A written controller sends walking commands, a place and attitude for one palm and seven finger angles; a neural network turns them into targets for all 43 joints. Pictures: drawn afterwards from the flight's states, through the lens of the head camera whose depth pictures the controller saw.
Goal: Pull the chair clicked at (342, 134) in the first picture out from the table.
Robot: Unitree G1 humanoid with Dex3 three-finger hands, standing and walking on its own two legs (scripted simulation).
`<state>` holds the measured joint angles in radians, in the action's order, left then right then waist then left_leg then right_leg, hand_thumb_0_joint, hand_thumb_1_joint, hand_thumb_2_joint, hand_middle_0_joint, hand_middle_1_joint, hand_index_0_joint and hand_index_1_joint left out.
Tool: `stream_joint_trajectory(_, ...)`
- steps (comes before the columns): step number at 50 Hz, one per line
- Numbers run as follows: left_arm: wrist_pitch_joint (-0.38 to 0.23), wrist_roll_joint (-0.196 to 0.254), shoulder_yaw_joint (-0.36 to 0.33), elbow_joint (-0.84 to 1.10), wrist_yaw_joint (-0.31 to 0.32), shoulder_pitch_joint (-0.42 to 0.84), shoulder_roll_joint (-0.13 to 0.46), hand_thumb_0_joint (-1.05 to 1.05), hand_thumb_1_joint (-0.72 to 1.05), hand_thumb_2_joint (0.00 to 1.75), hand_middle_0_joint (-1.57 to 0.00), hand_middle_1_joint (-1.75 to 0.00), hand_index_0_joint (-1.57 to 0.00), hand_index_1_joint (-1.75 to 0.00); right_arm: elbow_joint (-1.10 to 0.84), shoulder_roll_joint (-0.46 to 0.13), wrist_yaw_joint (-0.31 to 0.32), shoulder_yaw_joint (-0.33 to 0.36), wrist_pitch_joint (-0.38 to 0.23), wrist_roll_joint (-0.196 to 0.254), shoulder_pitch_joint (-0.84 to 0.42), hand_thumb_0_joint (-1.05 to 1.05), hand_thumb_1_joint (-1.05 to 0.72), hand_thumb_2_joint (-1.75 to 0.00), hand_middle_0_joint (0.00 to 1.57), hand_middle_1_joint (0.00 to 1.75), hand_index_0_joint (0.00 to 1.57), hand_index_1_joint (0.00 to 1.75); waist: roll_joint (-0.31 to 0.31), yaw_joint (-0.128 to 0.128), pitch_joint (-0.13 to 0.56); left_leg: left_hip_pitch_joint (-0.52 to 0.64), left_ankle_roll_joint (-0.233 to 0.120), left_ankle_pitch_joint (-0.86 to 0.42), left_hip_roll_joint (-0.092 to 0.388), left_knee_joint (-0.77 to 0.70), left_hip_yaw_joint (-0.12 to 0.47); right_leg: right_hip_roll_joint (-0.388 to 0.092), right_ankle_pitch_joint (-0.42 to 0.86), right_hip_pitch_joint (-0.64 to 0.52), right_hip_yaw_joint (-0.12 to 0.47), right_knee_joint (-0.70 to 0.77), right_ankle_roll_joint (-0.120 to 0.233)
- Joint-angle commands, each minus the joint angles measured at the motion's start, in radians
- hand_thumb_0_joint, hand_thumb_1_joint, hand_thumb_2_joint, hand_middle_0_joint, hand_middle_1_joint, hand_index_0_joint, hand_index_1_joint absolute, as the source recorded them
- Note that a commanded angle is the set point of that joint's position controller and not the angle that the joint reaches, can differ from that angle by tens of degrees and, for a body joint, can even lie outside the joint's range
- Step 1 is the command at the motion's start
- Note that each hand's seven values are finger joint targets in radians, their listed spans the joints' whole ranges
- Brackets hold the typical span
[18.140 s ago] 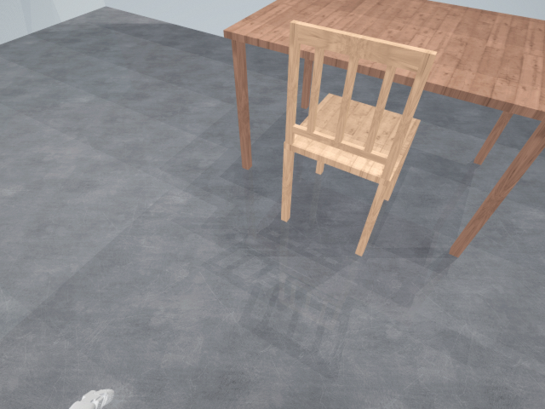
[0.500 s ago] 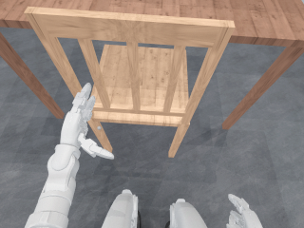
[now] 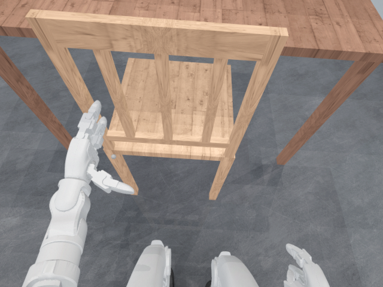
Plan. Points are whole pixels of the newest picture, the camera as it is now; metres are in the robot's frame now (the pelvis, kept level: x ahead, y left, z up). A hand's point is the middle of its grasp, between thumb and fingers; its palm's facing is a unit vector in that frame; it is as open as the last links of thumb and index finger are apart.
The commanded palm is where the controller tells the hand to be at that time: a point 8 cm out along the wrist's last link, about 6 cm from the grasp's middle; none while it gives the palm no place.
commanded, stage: aim the fingers beside a spindle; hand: left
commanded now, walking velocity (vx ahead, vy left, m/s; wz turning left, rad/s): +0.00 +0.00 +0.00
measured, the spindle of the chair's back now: (165, 104) +0.50 +0.07 +0.04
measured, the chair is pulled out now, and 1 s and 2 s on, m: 0.00 0.00 0.00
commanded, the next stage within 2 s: none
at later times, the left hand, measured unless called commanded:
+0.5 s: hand (111, 157) +0.37 +0.18 +0.02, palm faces -0.05 -1.00 -0.06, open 16.9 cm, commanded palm +0.34 +0.22 +0.02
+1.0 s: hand (109, 162) +0.36 +0.18 +0.01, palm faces -0.04 -1.00 -0.03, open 16.9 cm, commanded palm +0.34 +0.23 +0.02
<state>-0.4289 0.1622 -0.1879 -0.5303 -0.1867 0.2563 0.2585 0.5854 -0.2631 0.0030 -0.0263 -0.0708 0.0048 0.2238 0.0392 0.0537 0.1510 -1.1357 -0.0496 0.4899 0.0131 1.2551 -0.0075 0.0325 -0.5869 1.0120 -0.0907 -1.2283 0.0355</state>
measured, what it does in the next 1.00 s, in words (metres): stands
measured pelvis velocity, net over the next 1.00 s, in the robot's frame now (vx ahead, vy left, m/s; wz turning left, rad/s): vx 0.00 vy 0.00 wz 0.00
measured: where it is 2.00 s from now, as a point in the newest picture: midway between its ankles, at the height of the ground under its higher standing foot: outside the picture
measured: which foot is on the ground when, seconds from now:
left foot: down 0.00-1.00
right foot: down 0.00-1.00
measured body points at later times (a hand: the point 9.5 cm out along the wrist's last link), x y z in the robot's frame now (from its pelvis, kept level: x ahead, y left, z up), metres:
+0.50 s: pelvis +0.00 +0.00 +0.00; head +0.11 +0.01 +0.43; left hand +0.36 +0.23 +0.03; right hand +0.14 -0.25 -0.11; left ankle +0.05 +0.09 -0.63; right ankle +0.00 -0.11 -0.63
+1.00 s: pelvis +0.00 +0.00 +0.00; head +0.12 +0.02 +0.43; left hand +0.36 +0.24 +0.01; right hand +0.14 -0.25 -0.11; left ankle +0.05 +0.09 -0.63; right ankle +0.00 -0.11 -0.63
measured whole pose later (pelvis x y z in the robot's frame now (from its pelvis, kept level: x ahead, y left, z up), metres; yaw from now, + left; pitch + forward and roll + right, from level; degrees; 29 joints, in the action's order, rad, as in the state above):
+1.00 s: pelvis +0.00 +0.00 +0.00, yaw +0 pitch +22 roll -4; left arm -0.40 0.19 -0.19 -0.53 -0.23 0.23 0.27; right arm 0.57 -0.27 0.00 -0.03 -0.07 0.01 0.22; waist 0.04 0.05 0.15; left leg -1.15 -0.06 0.50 0.01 1.27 0.00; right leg 0.03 -0.59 1.02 -0.09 -1.23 0.03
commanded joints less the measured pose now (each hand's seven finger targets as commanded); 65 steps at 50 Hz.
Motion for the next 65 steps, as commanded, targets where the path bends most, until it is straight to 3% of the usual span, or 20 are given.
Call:
stream_joint_trajectory(1, -0.044, 0.031, -0.078, 0.181, -0.026, 0.131, 0.172, 0.00, -0.50, 0.30, -0.06, -0.08, -0.06, -0.08, -0.131, -0.150, 0.002, 0.064, -0.033, 0.014, 0.033, 0.00, -0.90, -0.90, 0.20, 0.30, 0.20, 0.30, 0.007, -0.012, 0.380, 0.338, 0.018, -0.255, -0.004, -0.141, 0.064, -0.010, 0.312, -0.137, 0.081, 0.184, 0.006)
stream_joint_trajectory(5, -0.069, 0.061, 0.013, 0.353, -0.062, 0.135, 0.109, 0.00, -0.50, 0.30, -0.06, -0.08, -0.06, -0.08, -0.143, -0.146, 0.000, 0.070, -0.053, 0.016, 0.039, 0.00, -0.90, -0.90, 0.20, 0.30, 0.20, 0.30, 0.073, 0.007, 0.452, 0.482, 0.020, -0.344, 0.002, -0.148, 0.089, -0.008, 0.354, -0.123, 0.067, 0.188, 0.004)
stream_joint_trajectory(6, -0.075, 0.062, -0.010, 0.369, -0.056, 0.131, 0.138, 0.00, -0.50, 0.30, -0.06, -0.08, -0.06, -0.08, -0.134, -0.151, 0.003, 0.073, -0.057, 0.016, 0.047, 0.00, -0.90, -0.90, 0.20, 0.30, 0.20, 0.30, 0.064, 0.006, 0.444, 0.496, 0.024, -0.347, 0.009, -0.151, 0.101, -0.005, 0.340, -0.108, 0.062, 0.189, 0.006)
stream_joint_trajectory(7, -0.076, 0.058, 0.034, 0.365, -0.055, 0.140, 0.095, 0.00, -0.50, 0.30, -0.06, -0.08, -0.06, -0.08, -0.131, -0.148, 0.005, 0.071, -0.061, 0.016, 0.044, 0.00, -0.90, -0.90, 0.20, 0.30, 0.20, 0.30, 0.049, 0.024, 0.424, 0.497, 0.021, -0.329, 0.010, -0.151, 0.106, -0.005, 0.319, -0.080, 0.059, 0.193, 0.002)
stream_joint_trajectory(11, -0.069, 0.038, 0.012, 0.244, -0.014, 0.224, 0.105, 0.00, -0.50, 0.30, -0.06, -0.08, -0.06, -0.08, -0.085, -0.155, 0.017, 0.069, -0.064, 0.012, 0.045, 0.00, -0.90, -0.90, 0.20, 0.30, 0.20, 0.30, -0.017, 0.051, 0.304, 0.384, 0.016, -0.177, 0.011, -0.140, 0.110, -0.005, 0.184, 0.003, 0.054, 0.199, -0.003)
stream_joint_trajectory(13, -0.071, 0.019, -0.066, 0.177, 0.003, 0.253, 0.179, 0.00, -0.50, 0.30, -0.06, -0.08, -0.06, -0.08, -0.072, -0.160, 0.023, 0.065, -0.061, 0.011, 0.044, 0.00, -0.90, -0.90, 0.20, 0.30, 0.20, 0.30, -0.016, 0.034, 0.269, 0.329, 0.017, -0.130, 0.006, -0.134, 0.098, -0.002, 0.142, 0.010, 0.061, 0.195, 0.004)
stream_joint_trajectory(14, -0.071, 0.014, -0.063, 0.164, 0.006, 0.242, 0.169, 0.00, -0.50, 0.30, -0.06, -0.08, -0.06, -0.08, -0.083, -0.156, 0.019, 0.062, -0.060, 0.007, 0.038, 0.00, -0.90, -0.90, 0.20, 0.30, 0.20, 0.30, 0.002, 0.022, 0.289, 0.326, 0.018, -0.140, 0.000, -0.136, 0.095, -0.004, 0.151, -0.005, 0.063, 0.187, 0.007)
stream_joint_trajectory(19, -0.072, 0.018, -0.075, 0.258, -0.007, 0.211, 0.188, 0.00, -0.50, 0.30, -0.06, -0.08, -0.06, -0.08, -0.124, -0.151, 0.006, 0.063, -0.057, 0.004, 0.034, 0.00, -0.90, -0.90, 0.20, 0.30, 0.20, 0.30, 0.110, -0.019, 0.466, 0.465, 0.031, -0.293, 0.000, -0.143, 0.097, -0.006, 0.277, -0.070, 0.062, 0.163, 0.014)
stream_joint_trajectory(22, -0.055, 0.036, -0.068, 0.269, -0.021, 0.171, 0.176, 0.00, -0.50, 0.30, -0.06, -0.08, -0.06, -0.08, -0.131, -0.151, 0.003, 0.064, -0.052, 0.007, 0.037, 0.00, -0.90, -0.90, 0.20, 0.30, 0.20, 0.30, 0.052, -0.011, 0.477, 0.459, 0.027, -0.326, 0.003, -0.142, 0.094, -0.002, 0.324, -0.106, 0.063, 0.169, 0.007)
stream_joint_trajectory(28, -0.025, 0.046, -0.015, 0.175, -0.043, 0.142, 0.111, 0.00, -0.50, 0.30, -0.06, -0.08, -0.06, -0.08, -0.116, -0.156, 0.008, 0.064, -0.045, 0.018, 0.045, 0.00, -0.90, -0.90, 0.20, 0.30, 0.20, 0.30, -0.044, 0.026, 0.329, 0.344, 0.013, -0.223, 0.002, -0.140, 0.087, -0.002, 0.254, -0.065, 0.060, 0.194, 0.001)
stream_joint_trajectory(33, -0.071, 0.036, -0.018, 0.293, -0.027, 0.216, 0.142, 0.00, -0.50, 0.30, -0.06, -0.08, -0.06, -0.08, -0.116, -0.159, 0.009, 0.070, -0.057, 0.010, 0.047, 0.00, -0.90, -0.90, 0.20, 0.30, 0.20, 0.30, 0.062, 0.016, 0.398, 0.442, 0.022, -0.271, 0.006, -0.139, 0.105, -0.003, 0.255, -0.035, 0.056, 0.176, 0.008)
stream_joint_trajectory(37, -0.096, 0.028, -0.059, 0.353, 0.004, 0.196, 0.182, 0.00, -0.50, 0.30, -0.06, -0.08, -0.06, -0.08, -0.109, -0.153, 0.005, 0.070, -0.063, 0.001, 0.053, 0.00, -0.90, -0.90, 0.20, 0.30, 0.20, 0.30, 0.091, -0.002, 0.466, 0.510, 0.034, -0.354, 0.008, -0.140, 0.114, -0.002, 0.310, -0.059, 0.054, 0.163, 0.010)
stream_joint_trajectory(41, -0.055, 0.021, -0.023, 0.230, 0.006, 0.157, 0.126, 0.00, -0.50, 0.30, -0.06, -0.08, -0.06, -0.08, -0.103, -0.149, 0.002, 0.063, -0.049, 0.006, 0.041, 0.00, -0.90, -0.90, 0.20, 0.30, 0.20, 0.30, 0.022, 0.020, 0.366, 0.433, 0.028, -0.285, 0.008, -0.148, 0.105, -0.001, 0.276, -0.040, 0.047, 0.175, 0.004)
stream_joint_trajectory(44, -0.027, 0.023, -0.055, 0.113, -0.016, 0.161, 0.148, 0.00, -0.50, 0.30, -0.06, -0.08, -0.06, -0.08, -0.101, -0.159, 0.007, 0.060, -0.037, 0.012, 0.038, 0.00, -0.90, -0.90, 0.20, 0.30, 0.20, 0.30, -0.036, 0.024, 0.300, 0.317, 0.017, -0.198, 0.002, -0.138, 0.085, -0.001, 0.229, -0.042, 0.059, 0.186, 0.002)
stream_joint_trajectory(50, -0.073, 0.055, -0.050, 0.349, -0.053, 0.146, 0.170, 0.00, -0.50, 0.30, -0.06, -0.08, -0.06, -0.08, -0.141, -0.154, 0.003, 0.068, -0.052, 0.010, 0.038, 0.00, -0.90, -0.90, 0.20, 0.30, 0.20, 0.30, 0.091, -0.014, 0.484, 0.486, 0.027, -0.359, 0.003, -0.145, 0.096, -0.003, 0.343, -0.109, 0.062, 0.168, 0.011)
stream_joint_trajectory(52, -0.089, 0.057, -0.008, 0.429, -0.040, 0.131, 0.136, 0.00, -0.50, 0.30, -0.06, -0.08, -0.06, -0.08, -0.139, -0.147, -0.001, 0.070, -0.061, 0.008, 0.044, 0.00, -0.90, -0.90, 0.20, 0.30, 0.20, 0.30, 0.113, -0.004, 0.502, 0.574, 0.035, -0.424, 0.011, -0.153, 0.116, -0.003, 0.357, -0.086, 0.051, 0.173, 0.009)
stream_joint_trajectory(56, -0.066, 0.035, 0.008, 0.306, -0.001, 0.136, 0.105, 0.00, -0.50, 0.30, -0.06, -0.08, -0.06, -0.08, -0.103, -0.151, 0.005, 0.068, -0.058, 0.006, 0.044, 0.00, -0.90, -0.90, 0.20, 0.30, 0.20, 0.30, 0.001, 0.037, 0.355, 0.464, 0.027, -0.280, 0.019, -0.155, 0.127, 0.001, 0.253, -0.012, 0.039, 0.183, -0.001)
stream_joint_trajectory(59, -0.042, 0.018, -0.022, 0.148, 0.004, 0.172, 0.119, 0.00, -0.50, 0.30, -0.06, -0.08, -0.06, -0.08, -0.086, -0.158, 0.009, 0.062, -0.048, 0.008, 0.037, 0.00, -0.90, -0.90, 0.20, 0.30, 0.20, 0.30, -0.044, 0.041, 0.245, 0.323, 0.019, -0.140, 0.008, -0.148, 0.106, 0.000, 0.156, 0.018, 0.044, 0.190, 0.001)
stream_joint_trajectory(62, -0.052, 0.015, -0.010, 0.177, -0.012, 0.195, 0.112, 0.00, -0.50, 0.30, -0.06, -0.08, -0.06, -0.08, -0.110, -0.157, 0.007, 0.063, -0.047, 0.008, 0.025, 0.00, -0.90, -0.90, 0.20, 0.30, 0.20, 0.30, 0.035, 0.017, 0.314, 0.370, 0.024, -0.157, 0.004, -0.149, 0.104, -0.004, 0.161, 0.011, 0.052, 0.180, 0.010)
stream_joint_trajectory(65, -0.077, 0.023, 0.004, 0.367, -0.011, 0.177, 0.123, 0.00, -0.50, 0.30, -0.06, -0.08, -0.06, -0.08, -0.141, -0.152, 0.001, 0.069, -0.058, 0.005, 0.031, 0.00, -0.90, -0.90, 0.20, 0.30, 0.20, 0.30, 0.143, -0.017, 0.499, 0.568, 0.044, -0.341, 0.012, -0.164, 0.130, -0.007, 0.267, -0.035, 0.044, 0.161, 0.017)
